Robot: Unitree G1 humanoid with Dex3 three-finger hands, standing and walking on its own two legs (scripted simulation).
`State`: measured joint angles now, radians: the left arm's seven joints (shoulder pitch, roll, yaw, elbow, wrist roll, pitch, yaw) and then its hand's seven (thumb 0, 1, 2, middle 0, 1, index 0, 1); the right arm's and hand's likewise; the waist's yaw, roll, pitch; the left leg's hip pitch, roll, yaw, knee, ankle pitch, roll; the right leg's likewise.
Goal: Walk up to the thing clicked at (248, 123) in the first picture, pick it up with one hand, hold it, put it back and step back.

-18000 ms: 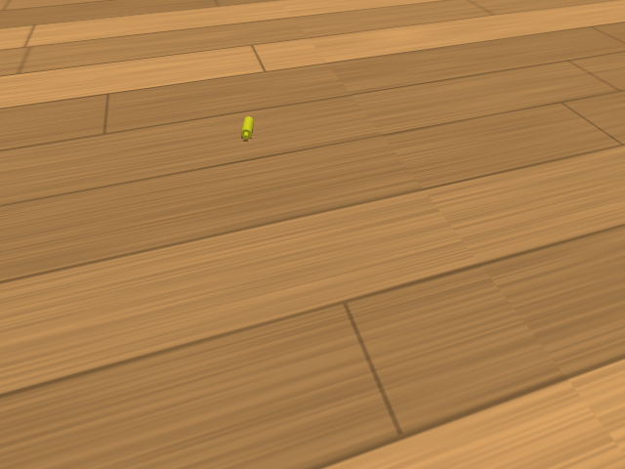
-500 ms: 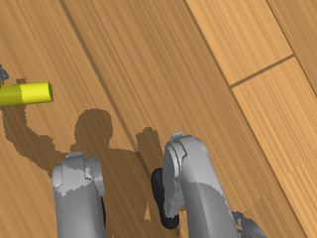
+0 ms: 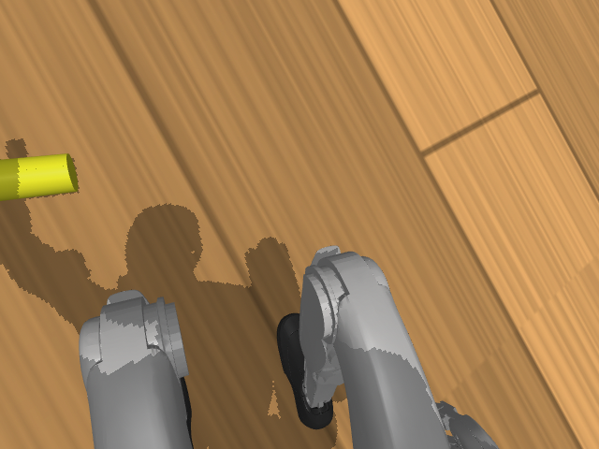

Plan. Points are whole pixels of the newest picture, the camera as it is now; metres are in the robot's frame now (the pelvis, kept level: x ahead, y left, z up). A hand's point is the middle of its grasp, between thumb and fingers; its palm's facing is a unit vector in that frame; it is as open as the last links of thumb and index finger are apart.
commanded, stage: rise first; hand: left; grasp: from above
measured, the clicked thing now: (9, 179) +0.51 +0.33 -0.30
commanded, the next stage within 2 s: approach in 1.02 s
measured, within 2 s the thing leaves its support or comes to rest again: neither
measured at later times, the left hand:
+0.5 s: hand out of the picture +0.46 +0.34 -0.19, palm faces -0.47 -0.08 -0.88, open 13.8 cm
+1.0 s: hand out of the picture +0.46 +0.34 -0.19, palm faces -0.47 -0.08 -0.88, open 13.9 cm
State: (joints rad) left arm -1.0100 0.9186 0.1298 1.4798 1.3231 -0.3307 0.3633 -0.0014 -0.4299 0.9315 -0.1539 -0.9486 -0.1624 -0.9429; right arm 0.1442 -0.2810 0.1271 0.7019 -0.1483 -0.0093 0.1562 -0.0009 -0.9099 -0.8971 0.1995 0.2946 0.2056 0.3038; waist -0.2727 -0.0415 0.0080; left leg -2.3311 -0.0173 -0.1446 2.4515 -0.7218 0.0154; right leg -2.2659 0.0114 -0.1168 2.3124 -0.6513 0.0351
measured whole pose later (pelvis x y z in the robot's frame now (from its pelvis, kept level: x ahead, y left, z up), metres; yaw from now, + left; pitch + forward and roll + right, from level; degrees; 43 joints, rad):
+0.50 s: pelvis +0.00 +0.00 -0.01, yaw -1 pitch +33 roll -12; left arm -1.03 0.96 0.12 1.52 1.34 -0.34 0.38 0.00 -0.47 0.97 -0.13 -0.97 -0.14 -0.97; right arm 0.16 -0.29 0.16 0.68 -0.16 -0.02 0.16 0.00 -0.91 -0.90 0.20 0.29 0.21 0.30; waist -0.30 -0.06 0.03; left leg -2.34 -0.02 -0.16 2.47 -0.71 0.02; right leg -2.27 0.01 -0.13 2.32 -0.64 0.04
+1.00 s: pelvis +0.00 +0.00 +0.00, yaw -1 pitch +33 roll -12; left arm -1.03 0.96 0.11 1.48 1.32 -0.32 0.34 0.00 -0.49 0.99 -0.12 -0.97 -0.12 -0.98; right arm 0.17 -0.29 0.17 0.67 -0.15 -0.02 0.16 0.00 -0.90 -0.90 0.20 0.29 0.21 0.30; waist -0.30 -0.05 0.02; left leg -2.34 -0.02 -0.16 2.46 -0.72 0.02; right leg -2.26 0.01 -0.13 2.31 -0.65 0.04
